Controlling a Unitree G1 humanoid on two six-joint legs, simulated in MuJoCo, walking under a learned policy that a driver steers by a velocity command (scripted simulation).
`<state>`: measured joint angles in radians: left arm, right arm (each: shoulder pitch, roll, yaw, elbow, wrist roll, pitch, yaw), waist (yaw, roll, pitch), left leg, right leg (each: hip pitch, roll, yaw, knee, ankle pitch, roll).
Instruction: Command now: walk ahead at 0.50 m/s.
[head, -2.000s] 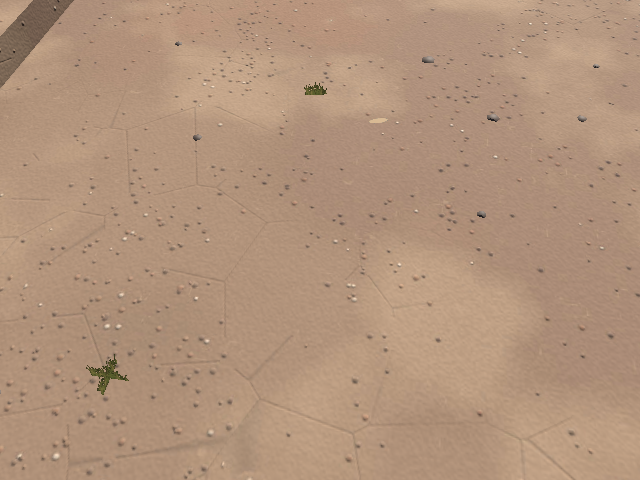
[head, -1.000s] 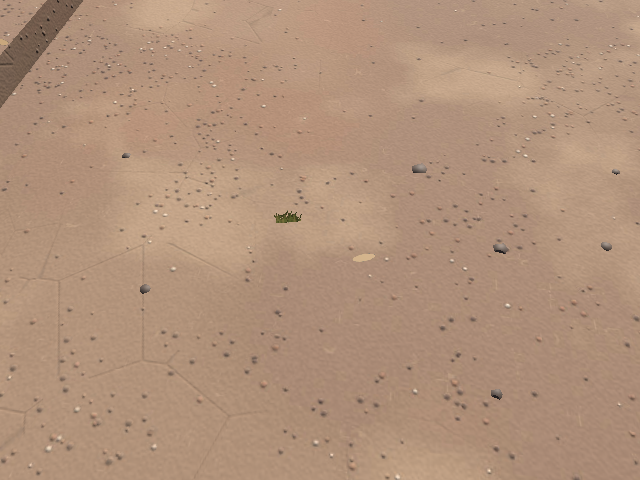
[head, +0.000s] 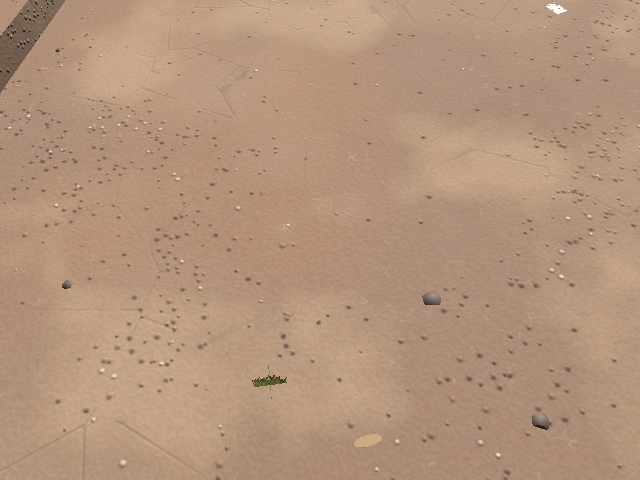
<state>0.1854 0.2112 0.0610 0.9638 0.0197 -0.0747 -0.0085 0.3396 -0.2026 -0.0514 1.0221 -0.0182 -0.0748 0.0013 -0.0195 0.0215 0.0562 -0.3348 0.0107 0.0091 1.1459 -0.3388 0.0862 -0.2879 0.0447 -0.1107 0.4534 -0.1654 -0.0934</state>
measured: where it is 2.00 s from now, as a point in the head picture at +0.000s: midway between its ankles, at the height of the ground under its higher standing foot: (326, 461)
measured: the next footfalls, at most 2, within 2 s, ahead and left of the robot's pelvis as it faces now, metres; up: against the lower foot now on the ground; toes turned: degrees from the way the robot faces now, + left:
left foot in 0.44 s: +0.40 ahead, +0.11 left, +0.00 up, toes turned +5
right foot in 0.90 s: +0.49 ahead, -0.07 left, +0.00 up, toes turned -3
